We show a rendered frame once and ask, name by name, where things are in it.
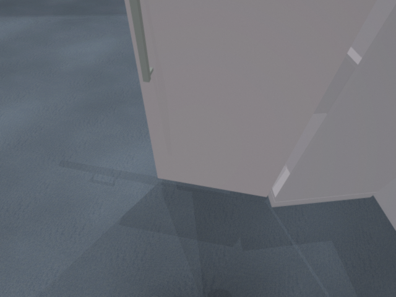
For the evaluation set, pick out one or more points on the handle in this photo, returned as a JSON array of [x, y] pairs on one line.
[[140, 39]]

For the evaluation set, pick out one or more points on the fridge door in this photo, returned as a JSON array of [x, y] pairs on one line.
[[235, 82]]

